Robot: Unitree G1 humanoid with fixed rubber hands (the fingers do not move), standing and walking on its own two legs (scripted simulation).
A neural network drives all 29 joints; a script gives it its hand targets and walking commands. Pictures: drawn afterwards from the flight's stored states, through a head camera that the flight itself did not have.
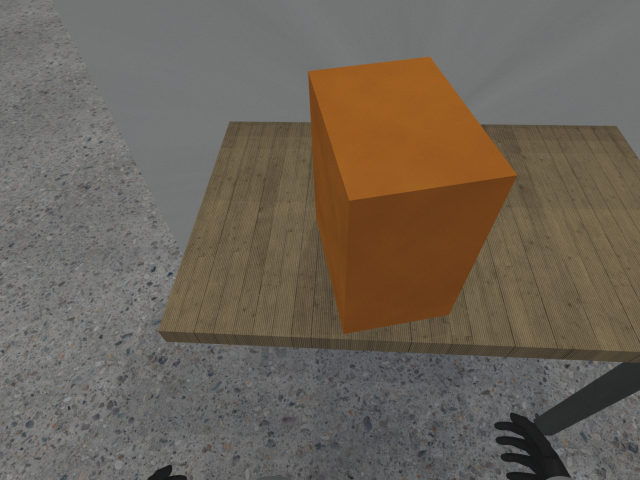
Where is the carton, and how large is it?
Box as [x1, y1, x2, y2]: [308, 57, 516, 333]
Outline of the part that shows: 430,57 308,71 316,218 343,333 448,314 516,176 515,172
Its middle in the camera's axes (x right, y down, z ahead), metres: +0.09 -0.05 +0.58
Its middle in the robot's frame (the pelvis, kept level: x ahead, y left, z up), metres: +0.47 -0.06 +0.05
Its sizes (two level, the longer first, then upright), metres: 0.251 0.174 0.300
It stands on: a table, 0.66 m high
